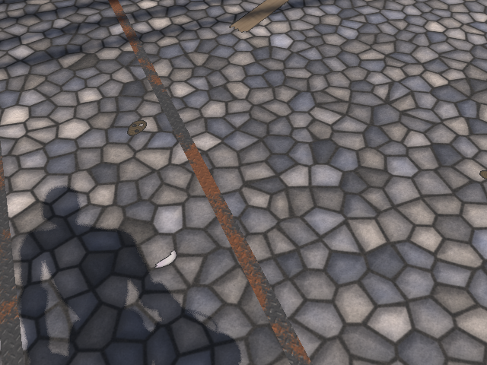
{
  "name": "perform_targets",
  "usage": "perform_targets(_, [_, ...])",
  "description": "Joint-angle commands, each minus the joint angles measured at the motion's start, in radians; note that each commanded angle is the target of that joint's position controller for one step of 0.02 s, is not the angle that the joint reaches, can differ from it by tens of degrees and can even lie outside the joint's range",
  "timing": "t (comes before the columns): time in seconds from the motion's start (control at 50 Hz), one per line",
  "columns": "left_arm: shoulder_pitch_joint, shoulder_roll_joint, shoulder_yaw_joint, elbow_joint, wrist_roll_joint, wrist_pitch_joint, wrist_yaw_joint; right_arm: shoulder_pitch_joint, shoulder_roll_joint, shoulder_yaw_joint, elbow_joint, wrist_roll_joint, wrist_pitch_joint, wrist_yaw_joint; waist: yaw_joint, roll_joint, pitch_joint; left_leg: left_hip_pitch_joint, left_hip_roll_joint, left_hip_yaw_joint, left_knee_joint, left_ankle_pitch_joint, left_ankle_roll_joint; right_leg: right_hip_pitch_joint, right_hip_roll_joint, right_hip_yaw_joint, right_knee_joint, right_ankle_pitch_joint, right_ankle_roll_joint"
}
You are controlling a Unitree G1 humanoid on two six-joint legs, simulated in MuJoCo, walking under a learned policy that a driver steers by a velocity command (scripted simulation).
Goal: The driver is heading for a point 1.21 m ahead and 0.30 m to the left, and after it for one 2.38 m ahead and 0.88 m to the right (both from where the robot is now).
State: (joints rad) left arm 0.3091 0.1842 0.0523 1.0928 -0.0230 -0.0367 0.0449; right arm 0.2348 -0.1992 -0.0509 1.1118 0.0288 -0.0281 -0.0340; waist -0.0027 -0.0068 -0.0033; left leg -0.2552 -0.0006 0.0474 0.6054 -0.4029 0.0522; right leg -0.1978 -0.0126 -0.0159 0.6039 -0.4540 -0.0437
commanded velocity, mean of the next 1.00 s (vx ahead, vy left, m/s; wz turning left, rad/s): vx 0.44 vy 0.00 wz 0.00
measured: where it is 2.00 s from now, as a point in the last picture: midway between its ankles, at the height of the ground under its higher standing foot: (242, 209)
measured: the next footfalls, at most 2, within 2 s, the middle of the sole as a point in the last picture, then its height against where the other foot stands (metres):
left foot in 0.62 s outside the picture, level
right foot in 1.16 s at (308, 296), level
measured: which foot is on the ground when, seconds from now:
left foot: down 0.00-0.18, up 0.20-0.60, down 0.62-1.00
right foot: down 0.00-0.62, up 0.64-1.00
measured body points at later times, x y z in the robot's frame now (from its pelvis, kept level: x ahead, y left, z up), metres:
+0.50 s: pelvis +0.18 -0.03 +0.00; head +0.20 -0.04 +0.45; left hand +0.06 +0.20 -0.13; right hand +0.40 -0.25 -0.10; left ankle +0.37 +0.11 -0.69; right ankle +0.01 -0.12 -0.73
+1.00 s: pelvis +0.46 +0.00 +0.02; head +0.48 +0.00 +0.47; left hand +0.65 +0.24 -0.09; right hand +0.44 -0.26 -0.13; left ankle +0.41 +0.09 -0.73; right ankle +0.65 -0.19 -0.67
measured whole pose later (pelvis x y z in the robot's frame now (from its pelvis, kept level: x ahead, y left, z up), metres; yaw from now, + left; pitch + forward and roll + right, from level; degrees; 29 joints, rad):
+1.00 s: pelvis +0.46 +0.00 +0.02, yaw +0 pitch +2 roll +2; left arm 0.07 0.25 0.07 0.88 -0.01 -0.09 0.01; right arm 0.35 -0.23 -0.05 1.04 0.01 -0.10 0.00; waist -0.08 -0.03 0.00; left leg -0.04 -0.07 0.06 0.21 -0.20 0.06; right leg -0.70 -0.15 0.04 0.70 0.06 -0.01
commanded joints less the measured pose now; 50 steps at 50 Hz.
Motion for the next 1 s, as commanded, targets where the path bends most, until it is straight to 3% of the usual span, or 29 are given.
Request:
perform_targets(0.02, [-0.036,0.057,0.008,-0.066,-0.004,-0.050,-0.012,0.104,-0.132,-0.027,-0.012,0.009,-0.046,0.011,-0.044,0.081,0.146,0.052,0.180,-0.301,-0.241,-0.335,0.143,-0.302,-0.020,0.018,-0.011,-0.128,-0.056])
perform_targets(0.04, [-0.057,0.035,0.004,-0.083,-0.004,-0.060,-0.021,0.145,-0.157,-0.034,-0.003,0.008,-0.053,0.015,-0.049,0.141,0.126,0.099,0.256,-0.433,-0.312,-0.352,0.189,-0.337,0.007,-0.025,0.083,-0.046,-0.050])
perform_targets(0.08, [-0.081,0.031,0.002,-0.105,-0.008,-0.069,-0.033,0.151,-0.180,-0.037,-0.011,-0.003,-0.062,0.017,-0.037,0.175,0.118,0.089,0.353,-0.593,-0.378,-0.315,0.245,-0.350,0.006,-0.019,0.183,-0.033,-0.069])
perform_targets(0.12, [-0.041,0.035,0.002,-0.094,-0.012,-0.079,-0.041,0.077,-0.173,-0.034,-0.044,0.003,-0.067,0.020,0.010,0.154,0.114,0.047,0.332,-0.503,-0.346,-0.189,0.201,-0.280,-0.013,-0.008,0.096,-0.053,-0.092])
perform_targets(0.16, [0.130,0.065,0.022,-0.019,-0.012,-0.080,-0.037,-0.063,-0.171,-0.033,-0.096,0.016,-0.055,0.024,0.113,0.101,0.084,-0.186,0.196,-0.253,-0.231,0.005,0.096,0.110,0.008,-0.021,-0.150,0.132,-0.098])
perform_targets(0.18, [0.283,0.144,0.051,0.022,-0.003,-0.076,-0.030,-0.130,-0.128,-0.021,-0.131,0.012,-0.059,0.026,0.172,-0.068,0.053,-0.358,0.082,-0.079,0.054,0.168,0.017,0.298,-0.117,0.202,-0.258,0.092,-0.139])
perform_targets(0.2, [0.395,0.258,0.078,0.038,-0.001,-0.078,-0.039,-0.130,-0.082,-0.010,-0.168,0.007,-0.082,0.024,0.182,-0.334,0.018,-0.559,-0.036,0.031,0.380,0.054,-0.032,0.459,-0.334,0.590,-0.387,0.177,-0.247])
perform_targets(0.22, [0.350,0.171,0.047,0.019,0.017,-0.085,-0.041,-0.137,-0.109,-0.017,-0.162,0.003,-0.095,0.026,0.143,-0.213,0.039,-0.670,-0.007,-0.070,0.570,-0.107,-0.015,0.465,-0.375,0.648,-0.368,0.278,-0.265])
perform_targets(0.24, [0.295,0.115,0.029,0.003,0.020,-0.090,-0.042,-0.104,-0.102,-0.016,-0.153,0.014,-0.103,0.037,0.099,-0.126,0.066,-0.727,0.032,-0.110,0.655,-0.052,0.011,0.470,-0.351,0.539,-0.339,0.367,-0.233])
perform_targets(0.28, [0.215,0.107,0.015,-0.025,0.014,-0.083,-0.052,-0.111,-0.098,-0.020,-0.149,0.012,-0.106,0.045,0.057,-0.048,0.082,-0.741,0.088,-0.087,0.615,0.088,0.031,0.429,-0.293,0.351,-0.356,0.519,-0.174])
perform_targets(0.32, [0.211,0.066,-0.004,-0.028,0.021,-0.064,-0.050,-0.126,-0.081,-0.023,-0.157,0.007,-0.096,0.055,0.039,-0.068,0.082,-0.662,0.110,-0.054,0.534,0.155,0.022,0.353,-0.240,0.230,-0.388,0.607,-0.135])
perform_targets(0.36, [0.206,0.085,-0.007,-0.040,0.027,-0.056,-0.039,-0.170,-0.051,-0.013,-0.176,-0.001,-0.080,0.064,0.033,-0.068,0.098,-0.596,0.099,-0.018,0.418,0.238,-0.002,0.261,-0.206,0.157,-0.430,0.624,-0.133])
perform_targets(0.42, [0.189,0.136,0.000,-0.062,0.030,-0.060,-0.021,-0.342,-0.022,0.008,-0.242,-0.005,-0.072,0.065,0.057,-0.070,0.150,-0.434,0.048,0.032,0.122,0.395,-0.020,0.097,-0.161,0.079,-0.500,0.582,-0.121])
perform_targets(0.48, [0.232,0.158,0.011,-0.042,0.014,-0.069,-0.019,-0.414,-0.056,0.009,-0.281,0.005,-0.067,0.074,0.059,-0.096,0.173,-0.373,0.033,0.027,-0.008,0.449,0.003,0.138,-0.198,0.068,-0.532,0.575,-0.123])
perform_targets(0.52, [0.228,0.159,0.018,-0.036,0.008,-0.069,-0.021,-0.430,-0.084,0.003,-0.302,0.007,-0.072,0.081,0.041,-0.092,0.161,-0.360,0.027,0.016,-0.066,0.439,0.036,0.230,-0.224,0.052,-0.487,0.685,-0.108])
perform_targets(0.56, [0.205,0.185,0.029,-0.042,0.014,-0.060,-0.020,-0.357,-0.131,-0.019,-0.295,0.004,-0.077,0.082,-0.015,-0.126,0.070,-0.241,-0.016,0.034,-0.068,0.383,0.069,0.318,-0.241,0.037,-0.357,1.015,-0.085])
perform_targets(0.58, [0.190,0.194,0.033,-0.045,0.018,-0.050,-0.020,-0.248,-0.165,-0.037,-0.268,0.004,-0.076,0.077,-0.073,-0.148,-0.007,-0.109,-0.048,0.053,-0.058,0.351,0.090,0.333,-0.231,0.020,-0.222,1.183,-0.071])
perform_targets(0.6, [0.168,0.189,0.030,-0.055,0.022,-0.042,-0.022,-0.077,-0.203,-0.060,-0.217,0.005,-0.070,0.070,-0.154,-0.150,-0.099,0.122,-0.052,0.051,-0.066,0.365,0.118,0.249,-0.196,-0.003,-0.017,1.215,-0.045])
perform_targets(0.62, [0.159,0.157,0.016,-0.081,0.035,-0.042,-0.027,0.107,-0.267,-0.079,-0.178,-0.009,-0.063,0.060,-0.209,-0.052,-0.232,0.455,0.138,-0.172,-0.031,0.319,0.177,-0.015,-0.142,-0.017,0.305,0.890,-0.021])
perform_targets(0.64, [0.312,-0.018,-0.031,-0.082,0.019,-0.063,-0.046,0.184,-0.310,-0.080,-0.154,-0.029,-0.064,0.066,-0.101,0.248,-0.424,0.756,0.404,-0.721,-0.183,0.073,0.360,-0.369,0.066,0.054,0.696,-0.019,0.031])
perform_targets(0.66, [0.219,0.078,-0.009,-0.080,-0.010,-0.094,-0.053,0.158,-0.223,-0.057,-0.148,-0.022,-0.064,0.067,-0.140,0.182,-0.377,0.689,0.369,-0.823,-0.318,-0.038,0.317,-0.475,0.045,0.183,0.828,-0.090,0.002])
perform_targets(0.68, [0.104,0.136,0.009,-0.126,-0.034,-0.107,-0.051,0.039,-0.183,-0.044,-0.164,-0.012,-0.072,0.067,-0.113,0.154,-0.187,0.523,0.340,-0.651,-0.344,0.006,0.265,-0.556,-0.009,0.140,0.842,-0.016,-0.015])
perform_targets(0.7, [0.043,0.152,0.011,-0.144,-0.029,-0.111,-0.040,-0.063,-0.150,-0.031,-0.190,-0.014,-0.082,0.070,-0.070,0.033,-0.107,0.332,0.310,-0.517,-0.373,0.120,0.234,-0.505,-0.069,0.120,0.788,0.089,-0.022])
perform_targets(0.72, [0.022,0.155,0.025,-0.146,-0.012,-0.103,-0.028,-0.116,-0.121,-0.022,-0.193,-0.027,-0.090,0.076,-0.030,-0.003,-0.055,0.179,0.274,-0.417,-0.396,0.222,0.212,-0.444,-0.104,0.103,0.731,0.142,-0.021])
perform_targets(0.74, [0.058,0.134,0.028,-0.144,-0.003,-0.086,-0.023,-0.130,-0.101,-0.015,-0.185,-0.039,-0.096,0.079,0.013,0.021,-0.048,0.087,0.242,-0.348,-0.423,0.248,0.200,-0.369,-0.135,0.114,0.691,0.170,-0.024])
perform_targets(0.76, [0.083,0.106,0.027,-0.142,-0.002,-0.072,-0.019,-0.122,-0.095,-0.012,-0.173,-0.038,-0.095,0.081,0.031,0.048,-0.038,0.037,0.226,-0.312,-0.448,0.243,0.201,-0.338,-0.144,0.110,0.656,0.172,-0.023])
perform_targets(0.8, [0.057,0.092,0.028,-0.160,-0.001,-0.053,-0.014,-0.087,-0.120,-0.014,-0.153,-0.032,-0.095,0.071,0.042,0.066,0.012,-0.035,0.214,-0.253,-0.496,0.242,0.210,-0.357,-0.163,0.094,0.572,0.182,-0.008])
perform_targets(0.88, [-0.118,0.120,0.034,-0.225,0.018,-0.050,-0.016,0.004,-0.176,-0.024,-0.136,-0.032,-0.089,0.038,0.006,0.044,0.054,0.017,0.210,-0.204,-0.525,0.297,0.204,-0.499,-0.174,0.077,0.340,0.401,0.035])
perform_targets(1.0, [-0.329,0.096,0.013,-0.279,0.004,-0.061,-0.046,0.129,-0.196,-0.026,-0.113,-0.013,-0.075,0.029,-0.070,0.051,0.072,0.130,0.187,-0.114,-0.490,0.348,0.153,-0.447,-0.102,0.011,0.012,0.563,0.043])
